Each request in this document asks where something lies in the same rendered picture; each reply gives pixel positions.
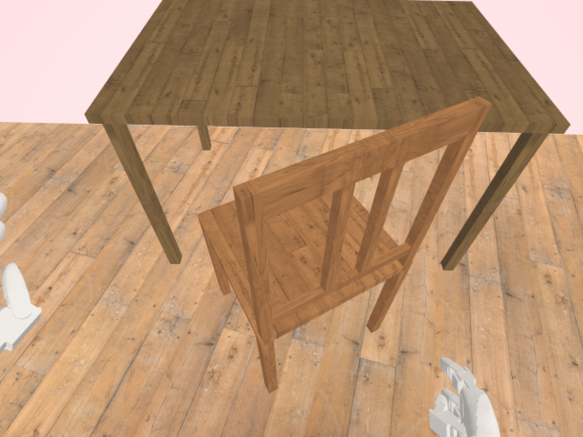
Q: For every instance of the table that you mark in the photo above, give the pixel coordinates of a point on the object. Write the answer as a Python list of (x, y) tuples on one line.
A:
[(337, 64)]

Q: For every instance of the robot right hand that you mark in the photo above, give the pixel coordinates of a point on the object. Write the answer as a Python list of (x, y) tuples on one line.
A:
[(471, 413)]

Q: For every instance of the robot left hand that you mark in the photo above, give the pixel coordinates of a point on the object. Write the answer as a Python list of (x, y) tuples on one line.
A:
[(20, 316)]

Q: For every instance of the chair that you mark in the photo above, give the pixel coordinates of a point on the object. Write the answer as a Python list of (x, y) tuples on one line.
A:
[(296, 243)]

